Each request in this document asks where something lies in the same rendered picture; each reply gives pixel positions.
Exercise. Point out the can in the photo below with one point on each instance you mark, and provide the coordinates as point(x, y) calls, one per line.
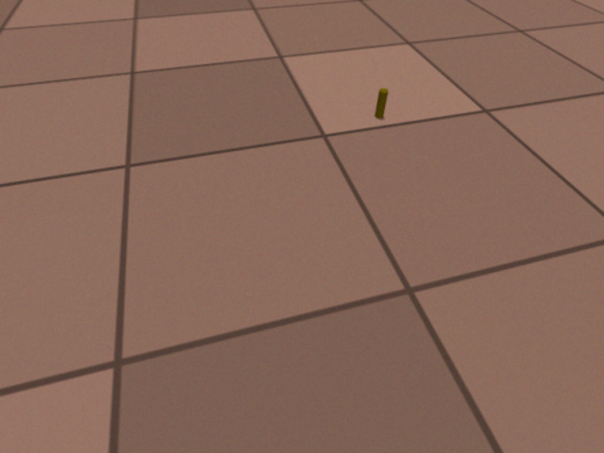
point(381, 102)

